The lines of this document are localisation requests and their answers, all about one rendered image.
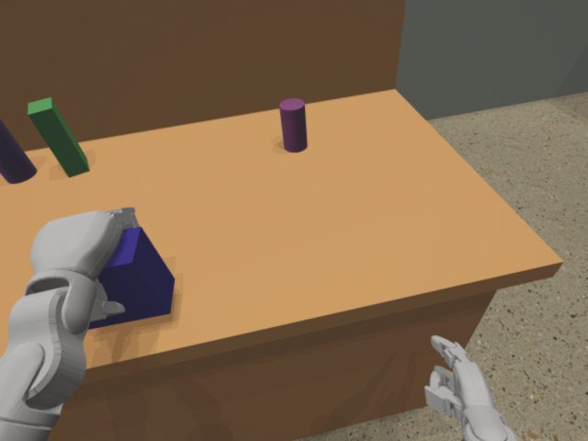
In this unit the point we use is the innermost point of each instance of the robot right hand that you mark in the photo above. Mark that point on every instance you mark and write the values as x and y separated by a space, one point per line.
465 387

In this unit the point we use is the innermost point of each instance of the robot left hand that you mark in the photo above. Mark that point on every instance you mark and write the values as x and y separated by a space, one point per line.
83 243

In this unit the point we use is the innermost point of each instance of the right robot forearm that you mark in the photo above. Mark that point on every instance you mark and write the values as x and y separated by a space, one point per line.
483 423

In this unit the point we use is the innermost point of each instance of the left robot forearm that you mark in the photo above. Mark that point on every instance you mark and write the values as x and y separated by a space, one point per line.
44 362

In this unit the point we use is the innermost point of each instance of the sponge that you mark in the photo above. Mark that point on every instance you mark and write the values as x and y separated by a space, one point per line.
136 277

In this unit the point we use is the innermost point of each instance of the table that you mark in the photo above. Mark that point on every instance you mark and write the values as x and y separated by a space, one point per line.
307 285

